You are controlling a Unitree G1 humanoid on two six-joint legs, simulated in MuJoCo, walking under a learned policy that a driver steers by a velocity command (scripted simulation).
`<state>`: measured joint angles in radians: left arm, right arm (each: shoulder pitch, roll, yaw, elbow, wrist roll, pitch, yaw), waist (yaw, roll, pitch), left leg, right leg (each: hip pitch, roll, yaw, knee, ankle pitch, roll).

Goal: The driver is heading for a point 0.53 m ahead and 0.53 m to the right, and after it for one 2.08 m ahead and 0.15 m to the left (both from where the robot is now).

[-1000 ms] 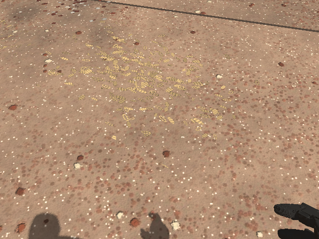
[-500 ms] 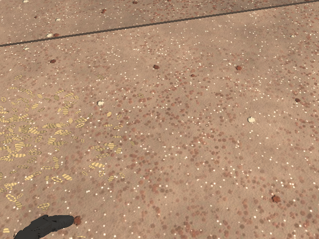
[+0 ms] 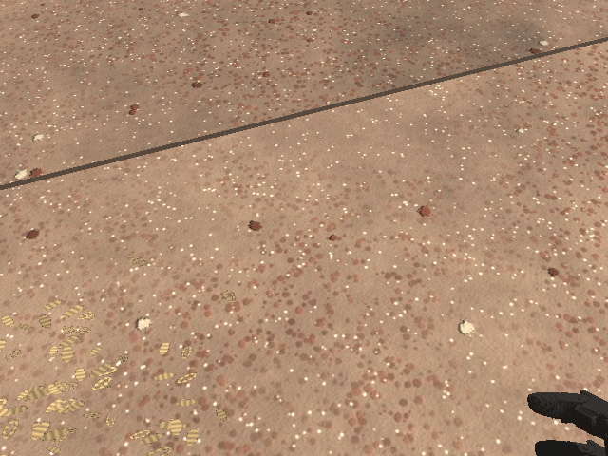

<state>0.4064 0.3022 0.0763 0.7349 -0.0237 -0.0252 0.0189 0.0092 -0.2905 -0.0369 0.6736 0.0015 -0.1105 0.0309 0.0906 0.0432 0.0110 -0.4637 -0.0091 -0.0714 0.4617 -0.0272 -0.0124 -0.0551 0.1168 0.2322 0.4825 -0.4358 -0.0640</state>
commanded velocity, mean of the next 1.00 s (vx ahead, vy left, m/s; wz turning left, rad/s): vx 0.50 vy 0.00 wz -0.25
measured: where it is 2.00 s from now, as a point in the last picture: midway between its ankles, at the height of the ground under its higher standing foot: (412, 236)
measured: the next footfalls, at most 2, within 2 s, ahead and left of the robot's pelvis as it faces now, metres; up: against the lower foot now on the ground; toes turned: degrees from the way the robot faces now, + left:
right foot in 0.52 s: +0.40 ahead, -0.19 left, +0.00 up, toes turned -21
left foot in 1.08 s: +0.76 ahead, -0.08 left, +0.00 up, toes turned -7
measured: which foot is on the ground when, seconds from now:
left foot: down 0.00-0.54, up 0.56-1.00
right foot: down 0.00-0.02, up 0.04-0.50, down 0.52-1.00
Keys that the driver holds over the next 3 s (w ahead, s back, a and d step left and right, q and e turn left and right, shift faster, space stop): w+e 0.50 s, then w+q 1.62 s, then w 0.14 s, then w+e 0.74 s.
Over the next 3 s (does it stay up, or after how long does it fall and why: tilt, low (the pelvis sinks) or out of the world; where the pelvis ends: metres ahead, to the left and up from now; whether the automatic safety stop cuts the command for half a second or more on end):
stays up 1.62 0.11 0.01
